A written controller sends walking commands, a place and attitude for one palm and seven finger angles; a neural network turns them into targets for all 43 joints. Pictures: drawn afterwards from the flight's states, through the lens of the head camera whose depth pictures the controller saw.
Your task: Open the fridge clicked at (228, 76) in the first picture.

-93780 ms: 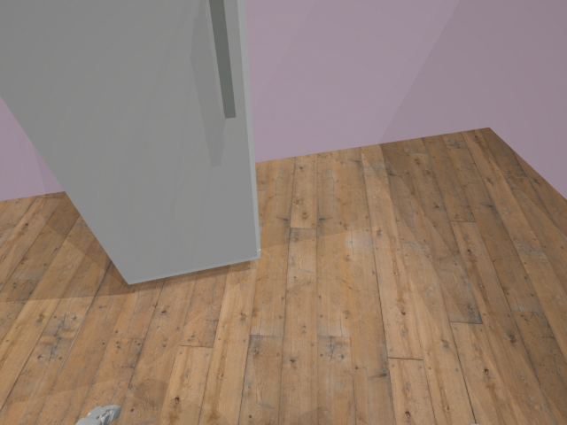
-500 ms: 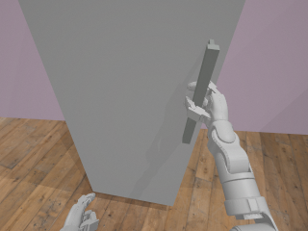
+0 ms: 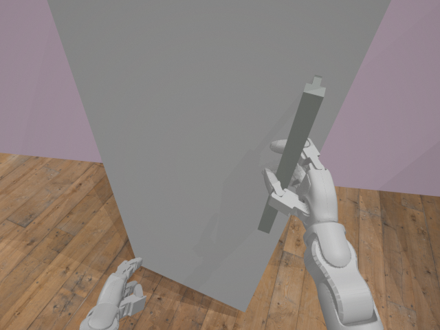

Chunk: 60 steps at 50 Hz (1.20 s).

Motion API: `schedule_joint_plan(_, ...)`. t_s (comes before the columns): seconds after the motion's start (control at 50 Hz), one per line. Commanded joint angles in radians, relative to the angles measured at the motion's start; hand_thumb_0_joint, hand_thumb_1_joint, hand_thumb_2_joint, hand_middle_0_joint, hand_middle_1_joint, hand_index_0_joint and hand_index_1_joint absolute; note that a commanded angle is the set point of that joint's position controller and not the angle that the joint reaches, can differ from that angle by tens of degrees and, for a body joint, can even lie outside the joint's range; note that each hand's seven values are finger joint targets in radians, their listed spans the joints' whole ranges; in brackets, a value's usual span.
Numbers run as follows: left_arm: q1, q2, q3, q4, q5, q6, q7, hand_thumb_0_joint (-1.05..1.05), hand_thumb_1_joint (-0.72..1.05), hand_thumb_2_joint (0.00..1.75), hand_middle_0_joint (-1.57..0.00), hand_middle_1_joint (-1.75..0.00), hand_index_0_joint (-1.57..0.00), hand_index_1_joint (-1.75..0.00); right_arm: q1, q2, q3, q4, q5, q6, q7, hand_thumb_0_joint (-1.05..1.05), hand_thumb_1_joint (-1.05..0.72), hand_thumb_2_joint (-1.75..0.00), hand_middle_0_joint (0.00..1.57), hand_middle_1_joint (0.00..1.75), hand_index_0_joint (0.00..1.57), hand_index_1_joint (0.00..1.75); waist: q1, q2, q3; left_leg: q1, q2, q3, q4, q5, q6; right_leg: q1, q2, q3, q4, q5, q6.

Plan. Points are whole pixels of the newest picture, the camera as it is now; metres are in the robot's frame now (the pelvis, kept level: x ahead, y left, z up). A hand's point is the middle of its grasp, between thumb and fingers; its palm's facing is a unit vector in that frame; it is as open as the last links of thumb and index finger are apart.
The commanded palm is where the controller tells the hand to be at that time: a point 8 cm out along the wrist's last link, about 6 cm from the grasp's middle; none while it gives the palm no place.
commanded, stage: walk backward, drawing the door open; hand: right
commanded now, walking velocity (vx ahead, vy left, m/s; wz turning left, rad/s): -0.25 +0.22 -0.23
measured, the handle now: (285, 167) +0.35 -0.07 +0.16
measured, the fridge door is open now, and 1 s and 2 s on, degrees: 18 37 65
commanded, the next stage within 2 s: stop walking and hold the door back in 1.82 s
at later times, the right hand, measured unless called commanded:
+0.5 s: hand (260, 226) +0.24 -0.03 +0.15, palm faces -0.12 +0.98 -0.14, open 7.5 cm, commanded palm +0.21 -0.08 +0.17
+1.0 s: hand (207, 273) +0.16 +0.04 +0.15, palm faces +0.15 +0.98 -0.16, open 7.7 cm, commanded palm +0.12 +0.00 +0.16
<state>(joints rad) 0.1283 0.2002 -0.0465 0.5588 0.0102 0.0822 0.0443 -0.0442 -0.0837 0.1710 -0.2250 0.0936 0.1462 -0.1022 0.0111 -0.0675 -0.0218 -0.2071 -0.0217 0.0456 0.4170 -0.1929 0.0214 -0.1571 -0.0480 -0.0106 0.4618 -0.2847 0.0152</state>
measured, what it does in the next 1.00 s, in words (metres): steps to the left, turning right: left foot, then right foot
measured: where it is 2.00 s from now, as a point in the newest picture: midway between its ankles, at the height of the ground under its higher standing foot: outside the picture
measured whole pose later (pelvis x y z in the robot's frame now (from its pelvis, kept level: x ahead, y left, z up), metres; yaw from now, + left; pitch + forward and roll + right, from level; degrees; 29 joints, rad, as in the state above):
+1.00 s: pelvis -0.12 +0.19 -0.01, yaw -18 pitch +0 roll -1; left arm 0.10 0.15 0.00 0.57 0.03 -0.08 0.05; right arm -0.09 -0.19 0.13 -0.38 -0.02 -0.05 -0.07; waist 0.05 0.02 0.20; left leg -0.54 -0.05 0.04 1.00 -0.47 0.00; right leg -0.28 -0.04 0.00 0.52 -0.25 0.03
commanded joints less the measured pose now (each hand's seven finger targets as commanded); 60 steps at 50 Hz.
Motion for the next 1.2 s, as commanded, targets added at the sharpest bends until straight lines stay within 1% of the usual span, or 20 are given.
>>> schedule_joint_plan(0.0,-0.116,0.074,0.039,-0.174,0.007,-0.015,0.019,0.00,0.90,0.90,-0.20,-0.30,-0.20,-0.30,-0.249,-0.104,-0.036,-0.374,-0.069,-0.230,0.026,0.00,-0.90,-0.90,0.45,1.40,0.45,1.40,0.019,0.077,-0.224,-0.010,0.077,-0.030,-0.035,0.264,-0.037,0.147,-0.041,0.032,-0.042,0.419,-0.066)
schedule_joint_plan(0.14,-0.115,0.050,0.055,-0.219,0.007,-0.017,0.013,0.00,0.90,0.90,-0.20,-0.30,-0.20,-0.30,-0.149,-0.120,-0.074,-0.448,-0.079,-0.292,0.019,0.00,-0.90,-0.90,0.45,1.40,0.45,1.40,0.011,0.004,-0.319,0.018,0.045,-0.019,0.109,0.299,-0.052,0.165,-0.120,0.063,-0.034,0.733,-0.070)
schedule_joint_plan(0.28,-0.090,0.023,0.059,-0.209,-0.007,-0.046,0.017,0.00,0.90,0.90,-0.20,-0.30,-0.20,-0.30,-0.124,-0.166,-0.121,-0.470,-0.084,-0.329,0.008,0.00,-0.90,-0.90,0.45,1.40,0.45,1.40,0.019,0.229,-0.290,0.100,0.179,-0.085,-0.068,0.444,0.005,-0.013,0.005,-0.026,0.111,0.210,-0.031)
schedule_joint_plan(0.38,-0.087,0.015,0.045,-0.196,-0.004,-0.084,0.022,0.00,0.90,0.90,-0.20,-0.30,-0.20,-0.30,-0.144,-0.146,-0.099,-0.488,-0.096,-0.329,-0.001,0.00,-0.90,-0.90,0.45,1.40,0.45,1.40,0.016,0.186,-0.255,0.018,0.209,-0.057,-0.095,0.207,0.042,-0.014,0.018,-0.003,0.110,0.028,-0.038)
schedule_joint_plan(0.4,-0.082,0.030,0.047,-0.186,-0.005,-0.090,0.025,0.00,0.90,0.90,-0.20,-0.30,-0.20,-0.30,-0.155,-0.143,-0.084,-0.486,-0.094,-0.323,-0.004,0.00,-0.90,-0.90,0.45,1.40,0.45,1.40,0.028,0.133,-0.245,-0.020,0.171,-0.016,-0.036,0.169,0.024,0.041,-0.009,0.022,0.013,0.134,-0.039)
schedule_joint_plan(0.46,-0.083,0.038,0.057,-0.183,0.013,-0.119,0.020,0.00,0.90,0.90,-0.20,-0.30,-0.20,-0.30,-0.224,-0.123,-0.042,-0.490,-0.097,-0.330,0.000,0.00,-0.90,-0.90,0.45,1.40,0.45,1.40,0.037,-0.189,-0.247,-0.222,0.019,-0.058,0.469,-0.175,-0.052,0.094,-0.333,0.446,-0.192,0.669,-0.199)
schedule_joint_plan(0.5,-0.092,0.041,0.053,-0.160,0.016,-0.129,0.014,0.00,0.90,0.90,-0.20,-0.30,-0.20,-0.30,-0.225,-0.139,-0.060,-0.484,-0.114,-0.323,-0.005,0.00,-0.90,-0.90,0.45,1.40,0.45,1.40,0.010,-0.093,-0.224,-0.226,0.054,-0.130,0.597,-0.239,-0.033,0.023,-0.374,0.458,-0.176,0.633,-0.233)
schedule_joint_plan(0.62,-0.097,0.060,0.072,-0.131,-0.013,-0.160,0.002,0.00,0.90,0.90,-0.20,-0.30,-0.20,-0.30,-0.261,-0.111,-0.045,-0.476,-0.101,-0.324,-0.008,0.00,-0.90,-0.90,0.45,1.40,0.45,1.40,0.017,-0.031,-0.277,0.066,0.035,-0.046,-0.027,0.056,-0.047,0.042,-0.179,0.199,-0.017,0.487,-0.096)
schedule_joint_plan(0.7,-0.137,0.022,0.072,-0.127,-0.027,-0.148,0.010,0.00,0.90,0.90,-0.20,-0.30,-0.20,-0.30,-0.219,-0.220,-0.161,-0.531,-0.097,-0.321,-0.001,0.00,-0.90,-0.90,0.45,1.40,0.45,1.40,-0.001,0.279,-0.302,0.127,0.288,-0.131,-0.085,0.482,0.091,-0.182,0.072,-0.020,0.366,-0.168,-0.003)
schedule_joint_plan(0.74,-0.137,-0.001,0.057,-0.145,-0.010,-0.160,0.020,0.00,0.90,0.90,-0.20,-0.30,-0.20,-0.30,-0.173,-0.173,-0.147,-0.535,-0.105,-0.315,0.013,0.00,-0.90,-0.90,0.45,1.40,0.45,1.40,-0.024,0.251,-0.251,0.128,0.286,-0.091,-0.038,0.501,0.143,-0.245,0.039,0.003,0.534,-0.222,-0.011)
schedule_joint_plan(0.82,-0.076,0.001,0.039,-0.122,0.010,-0.174,0.033,0.00,0.90,0.90,-0.20,-0.30,-0.20,-0.30,-0.205,-0.115,-0.090,-0.527,-0.102,-0.315,0.027,0.00,-0.90,-0.90,0.45,1.40,0.45,1.40,0.023,0.166,-0.239,0.145,0.198,0.064,0.120,0.571,0.107,-0.151,0.018,-0.093,0.131,-0.028,0.022)
schedule_joint_plan(0.84,-0.045,0.015,0.048,-0.119,0.007,-0.180,0.037,0.00,0.90,0.90,-0.20,-0.30,-0.20,-0.30,-0.232,-0.114,-0.072,-0.537,-0.096,-0.319,0.028,0.00,-0.90,-0.90,0.45,1.40,0.45,1.40,0.052,0.131,-0.249,0.053,0.176,0.062,0.232,0.508,0.075,-0.026,-0.008,-0.062,-0.007,0.088,0.008)
schedule_joint_plan(0.88,-0.029,0.080,0.086,-0.137,0.013,-0.199,0.029,0.00,0.90,0.90,-0.20,-0.30,-0.20,-0.30,-0.287,-0.090,-0.018,-0.531,-0.104,-0.326,0.034,0.00,-0.90,-0.90,0.45,1.40,0.45,1.40,0.051,-0.185,-0.250,-0.478,0.000,0.002,0.556,-0.294,-0.045,0.421,-0.432,0.519,-0.116,1.065,-0.148)
schedule_joint_plan(0.92,-0.053,0.093,0.085,-0.138,0.020,-0.204,0.002,0.00,0.90,0.90,-0.20,-0.30,-0.20,-0.30,-0.293,-0.115,-0.057,-0.485,-0.146,-0.342,0.029,0.00,-0.90,-0.90,0.45,1.40,0.45,1.40,0.038,-0.015,-0.246,-0.541,0.036,-0.142,0.723,-0.343,-0.029,0.441,-0.522,0.547,-0.061,1.080,-0.252)
schedule_joint_plan(1.02,-0.103,0.095,0.119,-0.088,-0.002,-0.222,-0.005,0.00,0.90,0.90,-0.20,-0.30,-0.20,-0.30,-0.283,-0.098,-0.085,-0.441,-0.122,-0.315,0.035,0.00,-0.90,-0.90,0.45,1.40,0.45,1.40,0.006,-0.092,-0.230,-0.156,0.065,-0.121,0.417,-0.123,-0.048,0.055,-0.306,0.212,-0.062,0.517,-0.116)
schedule_joint_plan(1.08,-0.112,0.086,0.115,-0.098,-0.031,-0.214,0.000,0.00,0.90,0.90,-0.20,-0.30,-0.20,-0.30,-0.299,-0.131,-0.118,-0.434,-0.115,-0.316,0.029,0.00,-0.90,-0.90,0.45,1.40,0.45,1.40,0.011,-0.183,-0.240,0.163,0.020,-0.020,0.151,-0.040,-0.067,-0.137,-0.217,0.167,-0.068,0.114,-0.090)
schedule_joint_plan(1.12,-0.115,0.048,0.094,-0.104,-0.048,-0.200,-0.003,0.00,0.90,0.90,-0.20,-0.30,-0.20,-0.30,-0.302,-0.163,-0.129,-0.461,-0.115,-0.319,0.034,0.00,-0.90,-0.90,0.45,1.40,0.45,1.40,0.006,0.027,-0.232,0.192,0.082,-0.016,-0.046,-0.021,-0.058,-0.178,-0.074,0.073,0.108,-0.096,-0.044)
schedule_joint_plan(1.14,-0.135,0.015,0.087,-0.107,-0.049,-0.198,0.001,0.00,0.90,0.90,-0.20,-0.30,-0.20,-0.30,-0.288,-0.238,-0.191,-0.487,-0.114,-0.318,0.028,0.00,-0.90,-0.90,0.45,1.40,0.45,1.40,-0.009,0.326,-0.224,0.153,0.237,-0.122,-0.137,-0.015,0.012,-0.256,0.049,-0.059,0.403,-0.259,0.004)
schedule_joint_plan(1.16,-0.153,-0.004,0.085,-0.104,-0.038,-0.209,0.012,0.00,0.90,0.90,-0.20,-0.30,-0.20,-0.30,-0.269,-0.268,-0.240,-0.519,-0.114,-0.317,0.027,0.00,-0.90,-0.90,0.45,1.40,0.45,1.40,-0.048,0.438,-0.208,0.071,0.355,-0.192,-0.146,0.049,0.107,-0.333,0.064,-0.031,0.704,-0.365,0.002)
schedule_joint_plan(1.18,-0.152,-0.023,0.064,-0.089,-0.022,-0.221,0.021,0.00,0.90,0.90,-0.20,-0.30,-0.20,-0.30,-0.281,-0.275,-0.271,-0.540,-0.110,-0.319,0.025,0.00,-0.90,-0.90,0.45,1.40,0.45,1.40,-0.044,0.370,-0.172,0.039,0.380,-0.124,-0.098,0.179,0.139,-0.387,0.031,-0.015,0.816,-0.374,-0.003)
